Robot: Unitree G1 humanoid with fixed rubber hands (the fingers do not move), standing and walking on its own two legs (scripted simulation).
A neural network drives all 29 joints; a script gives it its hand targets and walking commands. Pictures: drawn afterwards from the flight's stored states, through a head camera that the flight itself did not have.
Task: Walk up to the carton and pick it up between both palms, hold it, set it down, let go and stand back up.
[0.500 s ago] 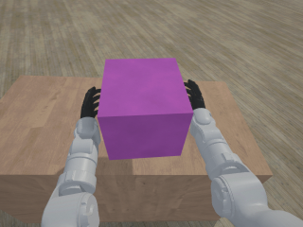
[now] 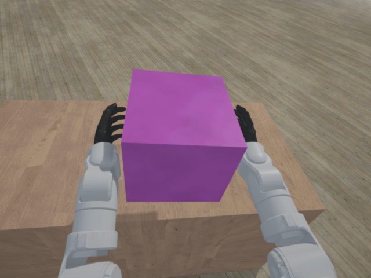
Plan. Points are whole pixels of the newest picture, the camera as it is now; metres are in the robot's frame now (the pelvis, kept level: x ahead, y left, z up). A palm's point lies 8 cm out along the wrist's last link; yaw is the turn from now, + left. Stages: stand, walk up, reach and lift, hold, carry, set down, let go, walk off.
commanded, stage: reach and lift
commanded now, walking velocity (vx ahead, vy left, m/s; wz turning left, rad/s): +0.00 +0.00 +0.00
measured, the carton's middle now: (176, 136) +0.39 -0.01 +0.12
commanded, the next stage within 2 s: hold in 1.02 s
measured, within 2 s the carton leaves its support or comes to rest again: neither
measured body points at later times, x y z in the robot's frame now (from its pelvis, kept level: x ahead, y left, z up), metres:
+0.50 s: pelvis +0.00 -0.01 +0.00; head -0.03 +0.01 +0.45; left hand +0.37 +0.14 +0.16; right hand +0.37 -0.17 +0.15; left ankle -0.02 +0.11 -0.75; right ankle +0.02 -0.15 -0.75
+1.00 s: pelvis -0.01 -0.01 +0.00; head -0.04 +0.02 +0.45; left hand +0.37 +0.14 +0.17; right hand +0.36 -0.17 +0.17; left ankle -0.02 +0.11 -0.75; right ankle +0.02 -0.15 -0.75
